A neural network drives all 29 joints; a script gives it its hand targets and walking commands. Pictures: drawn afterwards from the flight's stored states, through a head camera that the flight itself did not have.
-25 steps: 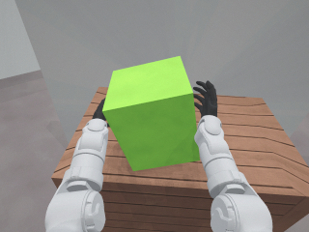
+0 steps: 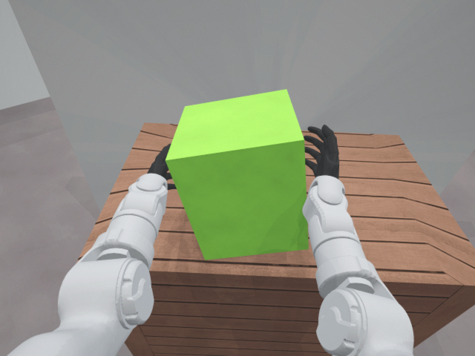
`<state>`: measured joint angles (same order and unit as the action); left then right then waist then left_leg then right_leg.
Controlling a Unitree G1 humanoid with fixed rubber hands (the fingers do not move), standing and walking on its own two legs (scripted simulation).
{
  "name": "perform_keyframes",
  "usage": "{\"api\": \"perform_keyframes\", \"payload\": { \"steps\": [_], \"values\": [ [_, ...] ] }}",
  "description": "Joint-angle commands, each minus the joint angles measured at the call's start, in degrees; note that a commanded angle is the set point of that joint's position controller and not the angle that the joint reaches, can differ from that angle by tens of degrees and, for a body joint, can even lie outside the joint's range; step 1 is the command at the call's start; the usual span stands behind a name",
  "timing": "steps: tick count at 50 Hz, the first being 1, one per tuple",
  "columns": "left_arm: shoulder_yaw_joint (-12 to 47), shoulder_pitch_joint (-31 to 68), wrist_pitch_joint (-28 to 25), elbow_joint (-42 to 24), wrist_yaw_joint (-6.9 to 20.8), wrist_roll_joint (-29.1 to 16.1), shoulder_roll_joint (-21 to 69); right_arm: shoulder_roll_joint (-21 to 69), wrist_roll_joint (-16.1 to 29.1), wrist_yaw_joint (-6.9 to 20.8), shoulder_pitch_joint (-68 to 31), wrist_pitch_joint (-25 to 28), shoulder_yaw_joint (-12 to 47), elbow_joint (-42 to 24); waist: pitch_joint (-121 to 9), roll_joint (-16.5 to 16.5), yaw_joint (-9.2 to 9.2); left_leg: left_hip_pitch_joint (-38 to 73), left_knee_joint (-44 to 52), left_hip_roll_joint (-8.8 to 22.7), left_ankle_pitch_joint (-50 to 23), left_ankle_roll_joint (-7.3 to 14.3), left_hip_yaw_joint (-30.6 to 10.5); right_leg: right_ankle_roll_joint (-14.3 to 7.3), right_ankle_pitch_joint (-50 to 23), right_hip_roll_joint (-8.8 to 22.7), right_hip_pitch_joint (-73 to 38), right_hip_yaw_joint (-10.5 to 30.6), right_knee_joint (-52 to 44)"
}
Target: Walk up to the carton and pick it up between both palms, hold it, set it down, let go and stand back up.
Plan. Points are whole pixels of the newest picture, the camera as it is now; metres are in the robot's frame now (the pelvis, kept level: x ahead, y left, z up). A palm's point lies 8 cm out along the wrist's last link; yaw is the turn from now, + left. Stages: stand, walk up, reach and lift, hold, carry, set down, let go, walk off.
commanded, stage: set down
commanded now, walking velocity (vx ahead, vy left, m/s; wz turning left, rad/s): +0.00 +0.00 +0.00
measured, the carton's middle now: (245, 175) +0.45 -0.10 +0.08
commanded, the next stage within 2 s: none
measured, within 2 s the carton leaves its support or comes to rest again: rests again in 1.42 s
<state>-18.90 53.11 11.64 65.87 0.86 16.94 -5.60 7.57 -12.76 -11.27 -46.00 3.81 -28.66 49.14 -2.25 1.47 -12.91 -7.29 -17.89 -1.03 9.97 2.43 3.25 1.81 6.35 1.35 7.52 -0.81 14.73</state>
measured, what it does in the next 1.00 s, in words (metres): stands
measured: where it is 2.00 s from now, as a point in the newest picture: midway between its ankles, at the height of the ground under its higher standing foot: outside the picture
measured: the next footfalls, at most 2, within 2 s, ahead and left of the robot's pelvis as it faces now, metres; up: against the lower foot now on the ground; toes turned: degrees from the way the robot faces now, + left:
none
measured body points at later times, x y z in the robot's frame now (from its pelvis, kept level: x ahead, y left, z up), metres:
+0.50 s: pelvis +0.03 +0.00 +0.00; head +0.04 +0.02 +0.45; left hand +0.48 +0.04 +0.10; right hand +0.38 -0.25 +0.11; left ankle +0.00 +0.09 -0.75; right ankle +0.02 -0.14 -0.75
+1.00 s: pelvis +0.01 -0.01 +0.00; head +0.04 +0.02 +0.45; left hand +0.48 +0.04 +0.09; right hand +0.37 -0.25 +0.10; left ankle +0.00 +0.09 -0.75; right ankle +0.02 -0.14 -0.75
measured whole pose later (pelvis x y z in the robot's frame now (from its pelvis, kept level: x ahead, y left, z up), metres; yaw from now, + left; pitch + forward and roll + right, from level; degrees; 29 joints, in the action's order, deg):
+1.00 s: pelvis +0.01 -0.01 +0.00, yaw -1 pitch +6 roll -1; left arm -22.4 55.3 2.6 68.2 3.1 19.3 -5.2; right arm 11.3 -18.8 -10.9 -41.1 9.0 -36.3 46.5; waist -3.4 2.1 -13.5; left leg -14.4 -18.9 -0.2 10.5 1.8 3.6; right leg 1.0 6.3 0.8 14.7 -2.1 15.2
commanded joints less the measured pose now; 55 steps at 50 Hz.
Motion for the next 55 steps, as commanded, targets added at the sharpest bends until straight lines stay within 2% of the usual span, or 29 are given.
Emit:
{"api": "perform_keyframes", "payload": {
  "steps": [1, 4, 6, 7, 8, 10, 12, 15, 18, 20, 22, 24, 25, 27, 28, 29, 30, 31, 33, 34, 35, 37, 38, 40, 43, 50, 52, 54, 55],
  "values": [
    [8.7, 57.0, -10.5, -16.0, 10.3, -4.1, 31.1, 32.9, -3.6, 9.4, -35.6, -1.6, 14.8, 3.8, -27.7, -4.0, -1.19, 5.3, 4.0, 0.3, -3.0, -4.6, 1.1, 1.7, -16.3, -2.6, -10.1, -5.1, 1.7],
    [7.8, 56.7, -11.0, -14.5, 10.4, -4.3, 31.5, 33.4, -4.2, 9.5, -35.2, -1.6, 13.4, 3.9, -31.0, -3.6, -1.90, 5.5, 3.2, 0.1, -6.4, -5.0, 0.7, 1.6, -19.0, -2.7, -9.6, -5.3, 2.3],
    [9.2, 55.1, -11.2, -14.2, 10.1, -4.5, 32.7, 32.1, -4.0, 9.4, -34.1, -0.7, 13.8, 3.8, -31.9, -5.6, -2.97, 11.5, 1.1, 1.2, -14.7, -6.5, -0.1, 1.0, -21.0, -3.4, -6.5, -5.9, 2.2],
    [11.9, 57.5, -11.9, -16.9, 9.9, -6.1, 33.7, 32.3, -4.0, 9.3, -33.1, -0.4, 13.5, 4.2, -35.1, -5.7, -4.80, 14.2, -0.4, 1.5, -19.0, -7.2, -0.4, 0.8, -22.1, -3.8, -4.9, -6.1, 2.0],
    [10.6, 56.1, -12.1, -15.0, 9.8, -5.4, 33.3, 32.3, -3.7, 9.5, -34.6, 0.2, 13.6, 3.2, -35.8, -7.5, -2.93, 14.8, -1.1, 1.5, -21.9, -7.3, -0.5, 0.4, -22.2, -3.8, -3.6, -5.9, 1.7],
    [10.9, 55.7, -12.7, -16.1, 9.3, -5.3, 34.1, 31.5, -3.8, 9.7, -34.8, 1.3, 14.2, 2.4, -37.9, -8.2, -2.77, 18.4, -3.3, 1.9, -29.7, -8.3, -1.3, 0.1, -23.9, -4.8, -2.0, -6.7, 2.3],
    [10.2, 54.6, -12.4, -14.5, 9.3, -5.2, 33.0, 32.0, -2.8, 9.7, -33.7, 0.8, 14.8, 3.5, -34.5, -6.1, -2.39, 16.1, -3.2, 1.7, -27.5, -7.5, -1.3, 0.1, -25.6, -4.2, -3.9, -5.9, 1.8],
    [10.3, 54.1, -12.3, -13.4, 9.7, -4.9, 32.3, 31.7, -1.4, 9.7, -34.5, 0.9, 16.7, 0.8, -33.6, -6.6, -2.22, 12.7, -2.4, 1.2, -24.6, -6.7, -1.3, 0.2, -27.3, -3.7, -5.9, -5.2, 2.9],
    [13.8, 54.5, -13.1, -16.7, 8.9, -6.7, 34.2, 31.9, -0.4, 9.4, -35.5, 2.3, 18.9, -1.0, -37.5, -8.0, -2.24, 15.4, -5.0, 1.9, -32.2, -7.8, -2.3, 0.0, -31.0, -4.1, -4.5, -5.6, 4.3],
    [12.5, 50.3, -12.6, -14.4, 8.8, -5.9, 33.4, 32.2, 0.2, 9.4, -35.2, 2.1, 20.3, -1.5, -36.3, -7.0, -0.32, 13.7, -5.0, 1.5, -31.1, -6.9, -1.9, 0.1, -32.7, -3.7, -5.6, -4.9, 4.5],
    [11.8, 49.0, -12.2, -13.1, 9.3, -5.1, 32.6, 31.8, 0.2, 9.1, -31.9, 1.4, 19.9, -0.6, -36.1, -6.4, -1.38, 10.8, -4.8, 1.1, -28.8, -6.1, -2.2, 0.6, -35.5, -3.0, -8.5, -4.1, 5.0],
    [11.8, 46.9, -12.8, -14.2, 9.2, -5.6, 32.9, 32.7, 0.4, 9.1, -32.7, 2.0, 22.2, -3.4, -38.5, -4.6, 0.16, 9.8, -5.4, 1.1, -29.3, -6.0, -2.0, 1.3, -40.3, -2.5, -9.5, -3.8, 6.5],
    [11.8, 47.1, -13.3, -14.4, 9.3, -5.2, 32.6, 32.7, 0.5, 9.0, -32.5, 2.2, 22.9, -3.2, -38.3, -3.4, -0.39, 8.9, -5.2, 1.0, -29.1, -5.8, -2.1, 1.6, -42.8, -2.4, -10.5, -3.8, 7.0],
    [11.1, 46.2, -12.9, -12.6, 9.7, -4.2, 32.4, 32.0, 0.3, 9.0, -33.7, 2.6, 21.9, -4.2, -37.3, -4.6, 0.63, 7.7, -3.9, 0.9, -25.6, -5.5, -2.1, 1.1, -40.4, -2.4, -10.8, -3.9, 6.8],
    [9.3, 43.1, -12.0, -9.7, 10.0, -3.3, 31.3, 31.5, -0.7, 8.6, -31.4, 1.9, 21.3, -2.7, -33.4, -3.5, 0.09, 6.0, -2.9, 0.8, -22.7, -4.6, -1.9, 1.4, -39.2, -2.0, -11.0, -3.6, 6.0],
    [10.9, 46.0, -12.4, -12.4, 10.1, -4.0, 31.4, 31.9, -0.5, 8.6, -31.7, 2.1, 21.4, -3.5, -35.0, -3.1, -0.30, 5.3, -2.8, 0.8, -21.7, -4.6, -1.8, 1.7, -40.6, -1.9, -12.3, -3.9, 6.7],
    [8.6, 43.1, -12.4, -10.3, 10.4, -2.9, 30.7, 31.9, -1.4, 8.6, -31.9, 2.0, 21.3, -4.6, -34.0, -1.9, 1.19, 2.4, -1.8, 0.7, -18.8, -3.9, -1.4, 1.8, -41.0, -1.3, -13.8, -3.0, 6.8],
    [8.9, 42.9, -12.3, -10.5, 10.7, -3.3, 30.9, 31.3, -1.1, 8.4, -30.2, 2.0, 21.1, -3.7, -32.8, -1.7, -0.43, 0.2, -1.0, 0.4, -16.1, -4.1, -1.0, 1.9, -42.0, -1.0, -15.0, -3.2, 7.0],
    [9.9, 45.2, -13.0, -11.8, 11.1, -3.2, 30.8, 33.3, -2.2, 7.9, -30.6, 2.5, 19.9, -3.2, -34.6, -1.1, -0.75, -1.2, -0.7, 0.4, -13.4, -4.1, -1.0, 2.3, -42.8, -0.6, -16.2, -3.2, 7.9],
    [9.5, 45.5, -12.9, -11.6, 11.0, -2.6, 30.7, 32.6, -2.8, 8.3, -30.3, 2.5, 19.4, -2.3, -33.9, -2.6, -1.22, -1.2, -0.5, 0.8, -13.4, -4.4, -1.2, 2.0, -40.3, -0.7, -15.0, -3.6, 7.8],
    [8.0, 42.8, -12.6, -9.7, 10.9, -1.7, 30.4, 31.7, -3.5, 8.2, -31.5, 3.1, 19.0, -3.9, -34.1, -3.0, 0.57, -0.1, -0.5, 1.1, -14.2, -4.4, -1.0, 1.7, -39.4, -0.8, -14.3, -3.8, 7.1],
    [7.3, 42.5, -12.4, -8.1, 11.1, -1.2, 29.1, 31.1, -4.3, 8.3, -29.8, 2.6, 17.7, -3.2, -33.3, -2.0, -0.62, -1.7, 0.3, 0.7, -9.9, -3.7, -0.5, 1.8, -38.8, -0.4, -14.8, -3.0, 6.8],
    [5.8, 41.9, -12.3, -7.8, 11.4, -0.6, 28.7, 31.7, -4.9, 8.3, -29.8, 2.9, 17.5, -3.5, -33.1, -1.1, 0.72, -3.3, 0.7, 0.6, -10.1, -3.5, -0.1, 2.0, -39.0, -0.4, -15.6, -3.4, 6.8],
    [6.8, 42.9, -12.6, -8.2, 11.3, -0.6, 28.2, 31.3, -5.8, 8.3, -30.3, 3.3, 16.1, -3.4, -34.0, -1.7, -0.45, -2.5, 0.6, 0.8, -9.4, -3.8, -0.1, 2.1, -37.3, -0.4, -14.5, -3.9, 6.6],
    [5.2, 42.6, -13.4, -6.2, 11.1, 0.4, 28.7, 31.5, -7.2, 8.7, -31.7, 4.6, 14.3, -4.4, -34.4, -3.3, 0.24, -3.9, 2.0, 0.9, -6.0, -3.8, 0.6, 2.1, -34.3, -0.2, -14.2, -3.9, 6.2],
    [4.4, 43.1, -14.5, -3.8, 10.2, 1.9, 29.1, 29.7, -10.3, 10.0, -31.0, 5.8, 9.5, 0.0, -32.1, -7.4, -0.08, 3.5, 0.5, 2.3, -12.5, -5.4, -0.1, -0.1, -24.3, -1.7, -6.2, -5.1, 3.3],
    [3.5, 41.9, -14.5, -2.6, 10.4, 1.6, 28.8, 29.8, -11.1, 10.2, -31.1, 6.1, 9.0, -0.5, -31.3, -7.2, 0.81, 3.6, 0.6, 2.2, -12.9, -5.3, 0.4, 0.0, -23.9, -1.8, -5.8, -5.3, 3.5],
    [3.5, 42.1, -15.0, -1.9, 10.2, 2.8, 28.4, 29.2, -11.4, 10.3, -29.9, 6.0, 7.7, 0.5, -30.2, -6.9, -0.91, 4.2, 0.7, 2.5, -10.6, -5.1, -0.2, -0.3, -21.2, -2.0, -3.7, -5.2, 2.6],
    [3.3, 41.1, -15.4, -2.4, 10.1, 2.6, 29.1, 30.5, -12.4, 10.3, -28.9, 6.1, 7.7, 1.5, -30.2, -6.6, 0.09, 4.8, 0.9, 2.4, -11.8, -5.3, 0.6, 0.0, -21.6, -1.9, -3.9, -5.3, 2.7]
  ]
}}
